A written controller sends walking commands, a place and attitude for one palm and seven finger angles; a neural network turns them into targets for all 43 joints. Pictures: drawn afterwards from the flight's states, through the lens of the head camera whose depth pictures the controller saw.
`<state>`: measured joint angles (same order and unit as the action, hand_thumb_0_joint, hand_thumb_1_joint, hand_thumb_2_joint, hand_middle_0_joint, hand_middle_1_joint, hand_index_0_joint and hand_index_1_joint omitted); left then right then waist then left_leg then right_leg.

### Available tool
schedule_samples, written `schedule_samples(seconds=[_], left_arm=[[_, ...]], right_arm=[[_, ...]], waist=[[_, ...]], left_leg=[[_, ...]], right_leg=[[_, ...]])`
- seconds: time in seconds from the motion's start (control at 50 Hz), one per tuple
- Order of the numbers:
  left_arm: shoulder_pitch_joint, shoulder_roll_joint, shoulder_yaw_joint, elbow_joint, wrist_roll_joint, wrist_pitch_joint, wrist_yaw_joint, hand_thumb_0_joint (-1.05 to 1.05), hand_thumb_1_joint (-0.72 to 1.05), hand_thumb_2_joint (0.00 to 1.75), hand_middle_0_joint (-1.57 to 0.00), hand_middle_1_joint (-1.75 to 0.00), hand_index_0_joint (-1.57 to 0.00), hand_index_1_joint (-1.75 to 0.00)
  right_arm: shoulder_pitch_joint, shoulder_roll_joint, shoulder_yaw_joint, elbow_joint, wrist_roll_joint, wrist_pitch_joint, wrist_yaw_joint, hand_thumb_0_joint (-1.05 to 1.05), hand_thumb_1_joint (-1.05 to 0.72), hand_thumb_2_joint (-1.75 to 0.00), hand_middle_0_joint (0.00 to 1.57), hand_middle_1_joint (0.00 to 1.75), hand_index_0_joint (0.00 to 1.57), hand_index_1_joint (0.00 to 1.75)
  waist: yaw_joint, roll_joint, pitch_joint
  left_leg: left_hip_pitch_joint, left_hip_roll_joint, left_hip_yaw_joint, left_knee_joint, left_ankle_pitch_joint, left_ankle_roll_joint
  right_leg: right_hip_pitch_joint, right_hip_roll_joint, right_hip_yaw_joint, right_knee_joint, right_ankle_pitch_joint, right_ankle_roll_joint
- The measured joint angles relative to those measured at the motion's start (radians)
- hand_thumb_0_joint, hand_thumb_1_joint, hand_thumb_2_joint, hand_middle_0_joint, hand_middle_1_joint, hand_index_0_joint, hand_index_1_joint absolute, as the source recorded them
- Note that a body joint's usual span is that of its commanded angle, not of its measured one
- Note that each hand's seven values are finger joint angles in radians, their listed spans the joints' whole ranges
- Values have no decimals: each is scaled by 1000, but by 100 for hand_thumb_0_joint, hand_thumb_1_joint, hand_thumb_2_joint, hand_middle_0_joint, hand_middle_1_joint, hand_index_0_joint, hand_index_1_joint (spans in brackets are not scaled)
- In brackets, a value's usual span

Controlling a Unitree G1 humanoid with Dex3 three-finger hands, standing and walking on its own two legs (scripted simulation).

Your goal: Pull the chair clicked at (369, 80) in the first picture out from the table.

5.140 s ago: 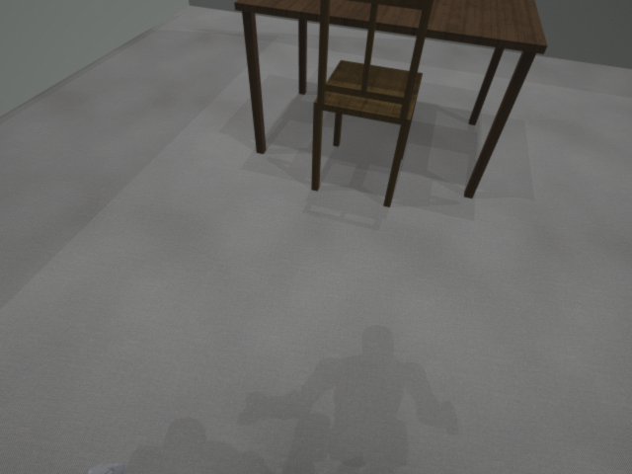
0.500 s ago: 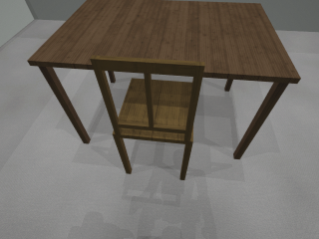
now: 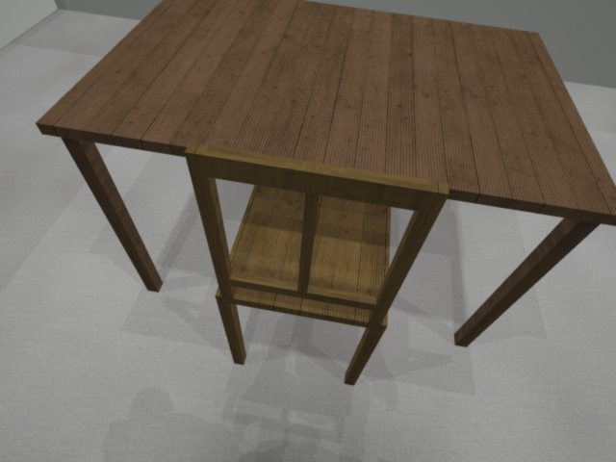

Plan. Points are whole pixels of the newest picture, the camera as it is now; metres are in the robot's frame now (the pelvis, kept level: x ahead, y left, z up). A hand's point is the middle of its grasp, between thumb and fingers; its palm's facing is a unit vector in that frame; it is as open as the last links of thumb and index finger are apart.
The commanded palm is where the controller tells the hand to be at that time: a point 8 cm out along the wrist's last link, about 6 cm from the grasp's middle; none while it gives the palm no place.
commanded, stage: come to a stop and stand still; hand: left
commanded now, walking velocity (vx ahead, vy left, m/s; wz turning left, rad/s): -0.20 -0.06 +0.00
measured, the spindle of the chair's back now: (307, 247) +0.47 +0.04 -0.07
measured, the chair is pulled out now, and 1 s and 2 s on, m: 0.00 0.00 0.00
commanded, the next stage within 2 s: look again from close up in 0.84 s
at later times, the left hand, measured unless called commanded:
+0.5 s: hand out of the picture +0.06 +0.20 -0.18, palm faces +0.02 -0.97 -0.23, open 7.4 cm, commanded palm none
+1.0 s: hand out of the picture +0.00 +0.20 -0.17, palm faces -0.02 -0.97 -0.23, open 7.4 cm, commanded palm none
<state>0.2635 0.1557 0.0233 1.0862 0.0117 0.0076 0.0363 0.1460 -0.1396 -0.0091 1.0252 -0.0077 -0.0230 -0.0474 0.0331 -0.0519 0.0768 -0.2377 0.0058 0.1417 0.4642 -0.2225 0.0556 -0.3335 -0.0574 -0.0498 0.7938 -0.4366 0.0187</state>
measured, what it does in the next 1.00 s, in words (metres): steps on the spot: right foot, then left foot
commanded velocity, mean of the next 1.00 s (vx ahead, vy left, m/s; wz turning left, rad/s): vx -0.03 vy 0.02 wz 0.00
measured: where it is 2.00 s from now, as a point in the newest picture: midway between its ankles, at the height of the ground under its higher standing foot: outside the picture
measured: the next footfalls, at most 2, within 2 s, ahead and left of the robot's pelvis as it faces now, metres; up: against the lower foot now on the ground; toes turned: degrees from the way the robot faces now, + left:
right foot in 0.12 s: +0.05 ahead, -0.12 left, +0.00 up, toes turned -3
left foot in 0.40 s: +0.02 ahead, +0.10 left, +0.00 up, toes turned +3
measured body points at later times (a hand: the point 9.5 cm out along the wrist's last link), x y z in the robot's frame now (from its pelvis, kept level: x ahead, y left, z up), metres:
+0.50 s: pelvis +0.00 +0.01 -0.01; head +0.02 +0.03 +0.44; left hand +0.06 +0.25 -0.17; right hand +0.04 -0.23 -0.15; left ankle -0.02 +0.10 -0.74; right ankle +0.02 -0.13 -0.74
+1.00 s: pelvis -0.01 +0.02 +0.00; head +0.01 +0.00 +0.45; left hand +0.00 +0.25 -0.15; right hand +0.01 -0.21 -0.17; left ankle -0.02 +0.10 -0.74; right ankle +0.01 -0.12 -0.74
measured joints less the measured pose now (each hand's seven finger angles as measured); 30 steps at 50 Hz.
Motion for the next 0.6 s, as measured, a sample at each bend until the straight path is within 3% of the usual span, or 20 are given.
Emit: schedule_samples(seconds=[0.12,0.18,0.3,0.38,0.4,0.44,0.54,0.6], left_arm=[[-38,29,7,-41,11,11,6,1,92,89,-20,-30,-20,-30],[-47,32,8,-49,15,10,4,1,92,89,-20,-30,-20,-30],[-82,23,6,-66,17,11,4,1,91,89,-20,-30,-20,-30],[-104,26,12,-79,16,14,5,1,91,89,-20,-30,-20,-30],[-106,27,13,-79,12,15,5,1,91,89,-20,-30,-20,-30],[-101,32,7,-81,5,11,21,1,91,89,-20,-30,-20,-30],[-50,34,-12,-105,12,36,10,1,91,89,-20,-30,-20,-30],[-29,39,-10,-108,10,30,-2,1,91,89,-20,-30,-20,-30]], right_arm=[[8,-8,-17,16,1,38,7,0,-93,-90,21,30,20,30],[10,-23,-30,15,6,60,14,0,-92,-90,20,30,20,30],[26,-47,-43,13,8,81,15,1,-91,-90,20,30,20,30],[40,-46,-38,10,9,75,17,1,-91,-90,20,30,20,30],[46,-46,-35,9,8,69,18,1,-91,-90,20,30,20,30],[59,-42,-33,-5,5,59,23,1,-91,-90,20,30,20,30],[121,-39,-11,-89,-6,43,23,1,-91,-90,20,30,20,30],[125,-33,-1,-103,-7,40,17,1,-92,-90,20,30,20,30]], waist=[[-11,10,5],[-22,45,3],[-30,67,7],[-27,49,12],[-28,48,10],[-27,29,8],[-29,44,-32],[-25,49,-39]], left_leg=[[4,5,5,57,-49,-24],[-20,27,-13,115,-79,-46],[-69,3,-98,322,-270,-76],[-17,4,-101,193,-200,-85],[11,10,-100,116,-132,-83],[17,-1,-84,107,-101,-47],[17,-20,-53,127,-131,0],[14,-37,-35,124,-125,9]], right_leg=[[55,-3,5,-215,187,-7],[54,18,-5,-205,142,-23],[62,23,-19,-245,165,-32],[56,12,-21,-256,182,-15],[50,12,-23,-247,180,-9],[40,1,-10,-222,174,5],[17,-2,23,-141,61,-34],[34,3,44,-178,135,-35]])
